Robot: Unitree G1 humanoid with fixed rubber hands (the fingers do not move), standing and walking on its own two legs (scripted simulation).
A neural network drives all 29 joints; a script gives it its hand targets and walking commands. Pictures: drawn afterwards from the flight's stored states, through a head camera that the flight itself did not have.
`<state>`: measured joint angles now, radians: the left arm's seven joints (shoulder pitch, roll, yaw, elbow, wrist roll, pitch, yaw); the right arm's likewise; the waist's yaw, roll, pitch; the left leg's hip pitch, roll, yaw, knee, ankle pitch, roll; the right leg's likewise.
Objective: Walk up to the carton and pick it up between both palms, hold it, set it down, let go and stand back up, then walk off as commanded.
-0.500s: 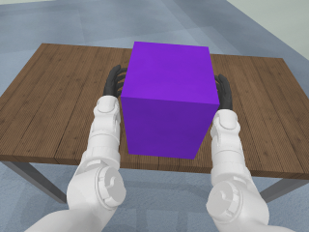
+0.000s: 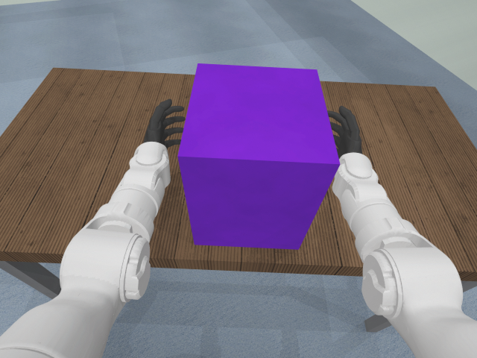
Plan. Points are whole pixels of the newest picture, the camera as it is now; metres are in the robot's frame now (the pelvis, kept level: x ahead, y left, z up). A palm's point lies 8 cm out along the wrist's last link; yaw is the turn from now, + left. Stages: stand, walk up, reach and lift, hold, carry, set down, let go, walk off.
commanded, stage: set down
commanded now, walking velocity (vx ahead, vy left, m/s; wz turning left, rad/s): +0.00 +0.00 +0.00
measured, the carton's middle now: (251, 162) +0.43 +0.00 +0.08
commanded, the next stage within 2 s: none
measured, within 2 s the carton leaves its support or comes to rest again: neither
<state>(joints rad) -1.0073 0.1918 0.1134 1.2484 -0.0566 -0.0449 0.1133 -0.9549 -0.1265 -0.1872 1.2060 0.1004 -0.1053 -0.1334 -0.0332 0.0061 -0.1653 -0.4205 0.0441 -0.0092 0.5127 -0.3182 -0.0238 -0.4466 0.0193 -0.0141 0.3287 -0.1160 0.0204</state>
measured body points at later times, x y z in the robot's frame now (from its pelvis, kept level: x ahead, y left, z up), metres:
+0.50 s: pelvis -0.03 -0.01 +0.00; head +0.01 +0.00 +0.45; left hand +0.45 +0.17 +0.18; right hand +0.44 -0.20 +0.18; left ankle -0.06 +0.11 -0.74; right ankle +0.01 -0.14 -0.74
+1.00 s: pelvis -0.05 -0.03 +0.00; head -0.04 +0.00 +0.45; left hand +0.43 +0.19 +0.24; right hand +0.41 -0.20 +0.23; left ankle -0.06 +0.11 -0.74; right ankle +0.01 -0.14 -0.74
